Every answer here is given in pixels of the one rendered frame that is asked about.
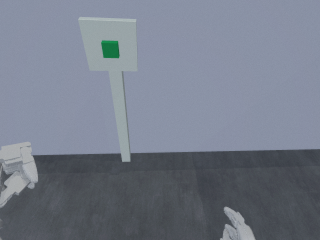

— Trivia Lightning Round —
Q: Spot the button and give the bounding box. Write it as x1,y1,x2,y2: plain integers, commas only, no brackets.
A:
101,40,120,58

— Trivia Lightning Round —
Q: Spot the robot right hand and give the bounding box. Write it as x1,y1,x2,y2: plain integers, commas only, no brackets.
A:
220,207,256,240

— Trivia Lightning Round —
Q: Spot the panel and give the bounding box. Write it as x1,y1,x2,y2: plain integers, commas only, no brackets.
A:
78,17,138,162

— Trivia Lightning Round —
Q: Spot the robot left hand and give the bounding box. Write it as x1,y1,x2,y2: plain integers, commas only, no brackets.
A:
0,141,39,208

